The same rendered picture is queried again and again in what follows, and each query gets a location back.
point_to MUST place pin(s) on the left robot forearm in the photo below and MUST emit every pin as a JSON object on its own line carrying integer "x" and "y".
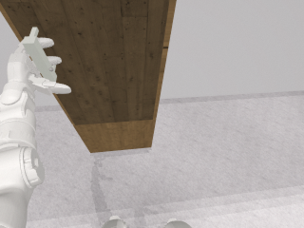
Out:
{"x": 17, "y": 119}

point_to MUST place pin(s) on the handle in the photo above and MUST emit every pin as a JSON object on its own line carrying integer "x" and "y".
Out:
{"x": 38, "y": 56}

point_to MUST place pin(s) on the left robot shin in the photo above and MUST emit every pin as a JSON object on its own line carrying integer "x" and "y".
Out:
{"x": 114, "y": 217}

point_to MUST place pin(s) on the right robot shin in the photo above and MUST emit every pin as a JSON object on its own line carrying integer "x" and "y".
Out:
{"x": 172, "y": 219}

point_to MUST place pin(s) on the robot shin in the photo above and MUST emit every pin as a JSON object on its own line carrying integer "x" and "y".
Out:
{"x": 172, "y": 219}
{"x": 114, "y": 217}

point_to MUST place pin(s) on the left robot hand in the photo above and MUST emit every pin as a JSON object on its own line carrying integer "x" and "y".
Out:
{"x": 20, "y": 69}

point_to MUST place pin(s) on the robot left upper arm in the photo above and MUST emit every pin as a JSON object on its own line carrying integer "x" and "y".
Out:
{"x": 21, "y": 170}

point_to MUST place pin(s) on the cupboard door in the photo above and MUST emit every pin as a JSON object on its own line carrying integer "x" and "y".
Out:
{"x": 111, "y": 52}

